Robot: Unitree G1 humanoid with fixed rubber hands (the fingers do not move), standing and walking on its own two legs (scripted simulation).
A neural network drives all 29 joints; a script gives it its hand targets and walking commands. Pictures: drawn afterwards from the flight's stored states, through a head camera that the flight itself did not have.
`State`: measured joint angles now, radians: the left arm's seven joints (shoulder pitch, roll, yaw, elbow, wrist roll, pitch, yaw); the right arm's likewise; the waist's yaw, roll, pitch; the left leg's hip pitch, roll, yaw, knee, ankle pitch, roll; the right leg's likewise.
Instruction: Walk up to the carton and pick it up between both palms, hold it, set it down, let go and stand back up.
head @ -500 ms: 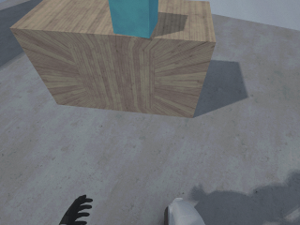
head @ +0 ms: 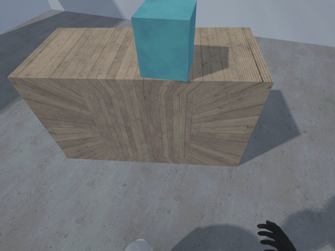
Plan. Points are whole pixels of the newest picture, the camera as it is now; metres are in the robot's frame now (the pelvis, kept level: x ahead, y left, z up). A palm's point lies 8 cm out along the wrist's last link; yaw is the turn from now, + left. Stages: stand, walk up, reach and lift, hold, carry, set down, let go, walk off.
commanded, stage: walk up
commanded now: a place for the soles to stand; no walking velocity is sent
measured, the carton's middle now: (167, 40) +0.89 +0.08 +0.07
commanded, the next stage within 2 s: none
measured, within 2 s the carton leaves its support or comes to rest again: neither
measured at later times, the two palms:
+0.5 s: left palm (84, 164) +0.37 +0.31 -0.08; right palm out of the picture +0.15 -0.18 -0.13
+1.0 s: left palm (72, 117) +0.58 +0.44 -0.09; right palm (203, 173) +0.36 -0.07 -0.09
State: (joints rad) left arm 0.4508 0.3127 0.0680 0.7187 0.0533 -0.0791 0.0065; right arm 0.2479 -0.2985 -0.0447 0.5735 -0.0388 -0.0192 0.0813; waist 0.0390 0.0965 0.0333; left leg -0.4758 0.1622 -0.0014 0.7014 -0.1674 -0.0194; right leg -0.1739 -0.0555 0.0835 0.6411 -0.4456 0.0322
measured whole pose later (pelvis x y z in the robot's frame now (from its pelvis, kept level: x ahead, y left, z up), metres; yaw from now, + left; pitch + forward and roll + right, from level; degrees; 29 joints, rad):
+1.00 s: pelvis +0.39 +0.22 +0.00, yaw -16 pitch -4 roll -1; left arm 0.31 0.29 0.05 0.61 0.04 0.00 0.05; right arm 0.40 -0.31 -0.03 0.61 -0.02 0.01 0.04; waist -0.06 -0.01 0.07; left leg -0.35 0.12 0.13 0.76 -0.35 0.01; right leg -0.49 -0.01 0.04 1.30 -0.53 -0.01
